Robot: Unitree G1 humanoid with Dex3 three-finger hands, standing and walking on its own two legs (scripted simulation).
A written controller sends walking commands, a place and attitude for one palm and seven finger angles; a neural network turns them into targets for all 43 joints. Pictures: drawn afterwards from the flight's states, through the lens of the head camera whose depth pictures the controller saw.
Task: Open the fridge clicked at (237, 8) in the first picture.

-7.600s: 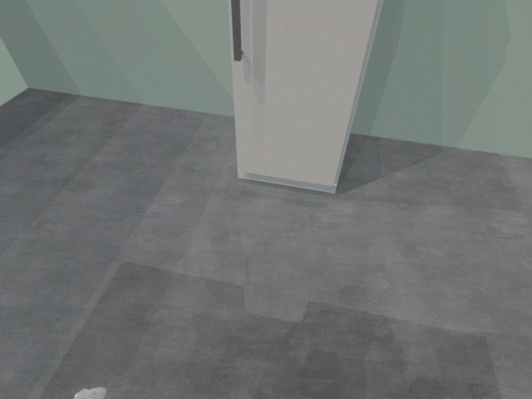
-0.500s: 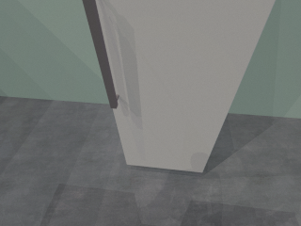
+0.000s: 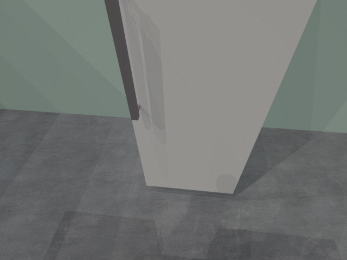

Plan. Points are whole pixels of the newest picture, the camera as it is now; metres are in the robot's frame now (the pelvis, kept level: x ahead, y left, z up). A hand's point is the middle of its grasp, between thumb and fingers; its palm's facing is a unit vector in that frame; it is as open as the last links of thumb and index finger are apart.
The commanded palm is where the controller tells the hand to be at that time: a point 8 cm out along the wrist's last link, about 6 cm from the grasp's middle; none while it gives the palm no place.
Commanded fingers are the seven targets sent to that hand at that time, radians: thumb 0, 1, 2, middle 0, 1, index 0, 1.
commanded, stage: look again from close up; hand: left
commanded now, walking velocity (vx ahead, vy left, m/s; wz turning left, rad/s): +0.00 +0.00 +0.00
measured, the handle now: (127, 63) +0.61 +0.17 +0.16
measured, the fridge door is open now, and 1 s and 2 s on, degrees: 0 0 0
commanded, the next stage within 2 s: shuffle to correct the standing spot in 0.76 s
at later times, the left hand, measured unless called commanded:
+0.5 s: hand out of the picture +0.01 +0.17 -0.17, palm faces +0.05 -0.98 -0.20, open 7.3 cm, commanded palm none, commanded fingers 0.00 0.90 0.90 -0.20 -0.30 -0.20 -0.30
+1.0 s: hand out of the picture +0.02 +0.16 -0.17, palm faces +0.06 -0.98 -0.20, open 7.3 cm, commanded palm none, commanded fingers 0.00 0.90 0.90 -0.20 -0.30 -0.20 -0.30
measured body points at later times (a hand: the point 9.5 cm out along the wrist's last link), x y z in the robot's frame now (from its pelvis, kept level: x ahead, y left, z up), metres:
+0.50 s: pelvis +0.02 +0.00 +0.00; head +0.02 -0.01 +0.45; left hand +0.01 +0.22 -0.16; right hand +0.01 -0.21 -0.17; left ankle -0.01 +0.14 -0.74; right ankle +0.04 -0.12 -0.74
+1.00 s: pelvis +0.02 -0.01 +0.00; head +0.03 -0.02 +0.45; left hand +0.02 +0.22 -0.16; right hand +0.00 -0.22 -0.17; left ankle -0.01 +0.14 -0.74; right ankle +0.04 -0.12 -0.74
